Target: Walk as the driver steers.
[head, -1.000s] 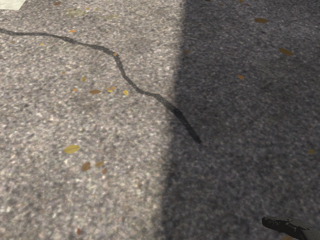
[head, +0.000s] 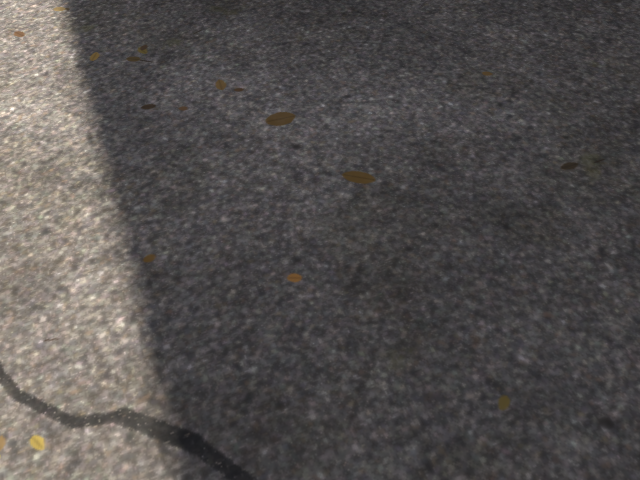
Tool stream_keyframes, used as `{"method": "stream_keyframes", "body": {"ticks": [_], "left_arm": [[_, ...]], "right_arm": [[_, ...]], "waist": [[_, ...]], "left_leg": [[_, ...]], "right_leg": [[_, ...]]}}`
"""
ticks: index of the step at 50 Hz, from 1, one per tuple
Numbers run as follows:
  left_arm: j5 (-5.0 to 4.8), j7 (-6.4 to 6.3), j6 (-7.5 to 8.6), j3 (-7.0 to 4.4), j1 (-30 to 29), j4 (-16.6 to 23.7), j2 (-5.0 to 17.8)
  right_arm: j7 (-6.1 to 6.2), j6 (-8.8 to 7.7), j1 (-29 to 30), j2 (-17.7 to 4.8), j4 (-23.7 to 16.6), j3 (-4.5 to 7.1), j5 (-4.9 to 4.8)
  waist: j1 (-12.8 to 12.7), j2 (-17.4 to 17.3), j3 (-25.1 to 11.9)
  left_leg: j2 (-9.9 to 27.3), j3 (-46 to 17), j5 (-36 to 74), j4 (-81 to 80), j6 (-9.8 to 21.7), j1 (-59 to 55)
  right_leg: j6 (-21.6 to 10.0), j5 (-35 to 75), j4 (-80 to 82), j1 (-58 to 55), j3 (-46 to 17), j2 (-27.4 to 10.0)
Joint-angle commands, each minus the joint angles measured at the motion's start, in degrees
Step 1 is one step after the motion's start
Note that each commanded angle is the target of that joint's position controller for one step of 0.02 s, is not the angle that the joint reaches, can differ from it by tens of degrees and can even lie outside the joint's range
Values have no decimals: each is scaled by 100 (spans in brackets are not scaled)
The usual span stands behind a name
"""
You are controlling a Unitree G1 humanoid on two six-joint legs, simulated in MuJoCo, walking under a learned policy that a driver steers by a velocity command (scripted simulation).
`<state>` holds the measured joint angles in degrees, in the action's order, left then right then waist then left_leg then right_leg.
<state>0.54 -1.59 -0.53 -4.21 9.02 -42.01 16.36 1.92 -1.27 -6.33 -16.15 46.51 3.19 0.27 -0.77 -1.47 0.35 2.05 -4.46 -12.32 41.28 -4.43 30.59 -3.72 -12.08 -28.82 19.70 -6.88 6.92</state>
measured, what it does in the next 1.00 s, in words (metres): steps on the spot, turning left: left foot, then left foot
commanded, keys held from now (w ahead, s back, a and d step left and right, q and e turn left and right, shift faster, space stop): q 0.58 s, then s+q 0.24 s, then s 0.16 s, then no key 0.02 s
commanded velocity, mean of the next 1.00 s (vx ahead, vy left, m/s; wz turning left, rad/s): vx -0.04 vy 0.00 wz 0.39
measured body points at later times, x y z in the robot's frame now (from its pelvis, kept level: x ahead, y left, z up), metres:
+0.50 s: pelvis +0.03 +0.04 +0.00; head +0.08 +0.05 +0.45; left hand +0.07 +0.34 -0.11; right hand +0.27 -0.19 -0.09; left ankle +0.02 +0.16 -0.68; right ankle +0.02 -0.09 -0.74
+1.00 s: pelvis +0.00 +0.06 +0.00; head +0.03 +0.11 +0.45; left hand -0.02 +0.38 -0.12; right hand +0.28 -0.10 -0.07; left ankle +0.02 +0.18 -0.74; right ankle +0.04 -0.10 -0.65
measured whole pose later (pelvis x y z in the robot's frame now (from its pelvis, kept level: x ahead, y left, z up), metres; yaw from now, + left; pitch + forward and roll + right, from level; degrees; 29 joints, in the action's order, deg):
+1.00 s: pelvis +0.00 +0.06 +0.00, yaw +28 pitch +3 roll -3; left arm -0.7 -4.3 -3.3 -4.6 8.8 -41.3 17.1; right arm 2.6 2.7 -6.3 -16.7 36.5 2.8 0.6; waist 0.4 0.4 3.9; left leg -3.4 -9.6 -6.0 26.6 1.6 22.7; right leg 6.0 -23.8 -64.2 29.6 -4.6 3.3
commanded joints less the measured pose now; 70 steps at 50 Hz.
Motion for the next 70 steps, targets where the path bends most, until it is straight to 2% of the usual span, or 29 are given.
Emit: {"method": "stream_keyframes", "body": {"ticks": [1, 2, 3, 4, 5, 9, 14, 17, 18, 20, 24, 27, 30, 31, 32, 33, 34, 35, 37, 48, 56, 58, 59, 60, 61, 62, 64, 66, 70], "left_arm": [[56, 41, 104, 84, 30, 200, 219], [89, 61, 166, 126, 330, 99, 134], [213, 60, 228, 118, 711, 62, 175], [187, 51, 268, 72, 1077, 9, 255], [176, 19, 253, 51, 769, 73, 449], [40, -76, 30, -75, 281, 210, 573], [15, -94, 31, -168, 482, 227, 450], [91, -132, 29, -266, 496, 342, 743], [102, -156, 80, -236, 465, 448, 686], [28, -183, 149, -235, 166, 564, 714], [-43, -179, 31, -337, 151, 517, 939], [-121, -145, -6, -387, 248, 486, 1048], [-210, -68, 99, -326, 423, 376, 829], [30, -38, 147, -251, 490, 526, 585], [269, -11, 169, -131, 294, 699, 327], [55, -23, 146, -204, 171, 702, 653], [-122, -78, 94, -225, 8, 691, 772], [-82, -168, 15, -268, -31, 581, 846], [17, -257, -121, -284, 81, 483, 791], [-130, -297, -238, -153, 176, 389, 517], [-161, 42, -75, -151, 812, 107, 480], [-58, 64, -40, -133, 1117, -106, 325], [56, 62, -17, -162, 1204, -38, 598], [135, 88, 2, -223, 1021, 96, 1048], [396, 119, 104, -229, 743, 201, 1116], [328, 97, 191, -198, 261, 279, 1011], [57, 33, 280, -3, -271, 346, 404], [-3, 9, 301, 159, -180, 264, 22], [-26, -38, 222, 131, 366, 57, 296]], "right_arm": [[-113, -170, -268, -309, -223, 57, 24], [-133, -208, -214, -411, -249, 58, 100], [-113, -216, -92, -883, -371, 132, 169], [-101, -176, 133, -897, -409, 112, 202], [-118, -135, 212, -694, -426, 96, 105], [-158, -79, 13, -990, -534, 238, -74], [-54, 75, 33, -760, -829, 262, -135], [-138, 129, 56, -544, -1042, 223, -82], [-172, 137, 135, -661, -1087, 284, -54], [-177, 219, -6, -647, -1035, 333, -139], [-276, 270, 253, -317, -1251, 179, -186], [-393, 297, 212, -488, -1387, 246, -216], [-342, 316, -484, -765, -1265, 434, -143], [-238, 285, -755, -1456, -1375, 610, -107], [-220, 225, -833, -1746, -1532, 559, 66], [-308, 138, -968, -1614, -1502, 514, 172], [-339, 78, -630, -1555, -1480, 515, 175], [-286, 97, -240, -1318, -1470, 460, 31], [-181, 206, 64, -1121, -1487, 353, -93], [111, 336, -68, -961, -1345, 206, 51], [56, 466, -234, -995, -1110, 256, -53], [69, 440, -414, -824, -969, 224, -139], [41, 394, -655, -696, -882, 205, -77], [15, 288, -500, -663, -1047, 243, -23], [57, 206, 89, -965, -1156, 393, -54], [78, 233, 3, -1093, -1028, 465, -105], [121, 381, -574, -762, -606, 416, -38], [125, 413, -769, -558, -455, 368, -37], [59, 321, -234, -259, -555, 193, -75]], "waist": [[203, 860, -832], [116, 689, -750], [-237, 22, -757], [-565, -796, -787], [-412, -1004, -731], [-116, -795, -468], [-31, -226, -703], [6, 1322, -477], [-62, 1167, -474], [102, 457, -321], [-84, 880, -350], [-128, 1150, -522], [211, 728, -666], [197, -601, -828], [142, -1474, -1161], [484, -839, -1716], [364, -717, -1323], [220, -406, -808], [-10, -324, -603], [161, -799, -835], [279, -1111, -566], [160, -796, -325], [216, -33, -350], [247, 1310, -78], [-56, 1385, 133], [168, 1117, 300], [382, 1124, 363], [382, 1067, 347], [-62, 1080, 191]], "left_leg": [[-15, 253, 709, -1251, 268, -1476], [145, 11, 1619, -1719, 431, -1859], [796, -753, 3141, -1621, 730, -2094], [1183, -1136, 3413, -1560, 1354, -2002], [1205, -1423, 2538, -1728, 1551, -1656], [767, -1444, 1618, -1619, 1277, -1374], [284, -1217, 1586, -989, 1101, -1003], [-494, 12, -1204, 689, 495, 440], [-306, 10, -2257, 1816, 388, 792], [-76, -169, -2050, 2485, 243, 1080], [-26, 475, -1125, 1183, 94, 378], [-198, 831, -804, 89, 212, -468], [-440, 800, 915, -1640, 633, -2078], [787, -990, 3668, -1691, 1131, -3304], [2182, -2640, 6676, -1345, 2269, -3524], [2314, -2504, 6365, -1501, 2839, -3357], [1920, -2212, 4954, -1683, 2593, -2911], [1465, -1750, 4062, -1758, 2135, -2540], [1048, -1378, 3672, -1814, 1784, -1843], [990, -1877, 1989, -2027, 1637, -2105], [750, -2291, -905, -2421, 1399, -1722], [319, -1880, -1394, -2112, 1031, -1180], [-118, -1342, -1635, -1151, 684, -529], [-1044, -408, -2048, -148, 383, 143], [-794, -685, -2206, 902, 239, -30], [-803, -820, -1786, 1634, 247, -111], [-763, -898, -1125, 2211, 91, -154], [-658, -781, -875, 2217, -60, -361], [-96, -86, -913, 285, -273, -603]], "right_leg": [[-652, 1696, 206, -318, -780, -1444], [-366, 1261, 93, -260, -683, -1212], [-65, 335, -415, -165, -311, -736], [192, -815, -608, -137, 66, -431], [347, -673, -501, -351, 200, -541], [211, -297, -554, -374, 409, -482], [-6, 256, -191, -769, 220, -764], [-1045, 2227, 675, -1437, -1429, -2594], [-1425, 3046, 707, -1550, -1753, -3104], [-1261, 3308, 584, -1594, -1155, -2909], [-806, 3263, 548, -1478, 165, -2235], [-667, 2833, 390, -1422, 504, -2266], [-48, 2075, -815, -765, 1106, -1941], [560, -34, -2425, 718, 1513, -1391], [864, -3298, -3954, 1791, 917, -737], [924, -3201, -4774, 1860, 254, -708], [860, -2658, -4852, 1967, 176, -765], [834, -2101, -4664, 2062, 163, -855], [869, -1509, -4569, 1597, 188, -734], [988, -1182, -3726, 1172, 143, -435], [584, -1171, -598, -431, 595, -534], [271, -467, 570, -1040, 764, -486], [-14, -570, 864, -1468, -160, -1362], [-748, 662, 1203, -949, -1548, -2659], [-1244, 346, 1510, 94, -1992, -3035], [-1027, -22, 1550, 148, -1533, -2594], [-579, -14, 1408, -118, -776, -1985], [-567, 505, 1283, -365, -434, -1781], [-580, 1126, 976, -1386, -419, -1690]]}}
Velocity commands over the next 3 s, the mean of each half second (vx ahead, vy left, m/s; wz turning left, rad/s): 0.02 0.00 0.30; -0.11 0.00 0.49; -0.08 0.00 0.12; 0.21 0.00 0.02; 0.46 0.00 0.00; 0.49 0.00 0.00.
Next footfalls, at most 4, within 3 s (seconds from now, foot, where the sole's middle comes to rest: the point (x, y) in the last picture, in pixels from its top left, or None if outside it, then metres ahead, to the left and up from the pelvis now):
0.04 left None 0.11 0.15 -0.77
0.62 left None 0.06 0.19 -0.77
1.18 right None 0.03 -0.10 -0.77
1.52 left None -0.10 0.12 -0.77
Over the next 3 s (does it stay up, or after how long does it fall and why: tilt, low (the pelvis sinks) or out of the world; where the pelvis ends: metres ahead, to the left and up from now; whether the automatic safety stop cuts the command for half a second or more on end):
stays up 0.47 0.30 0.01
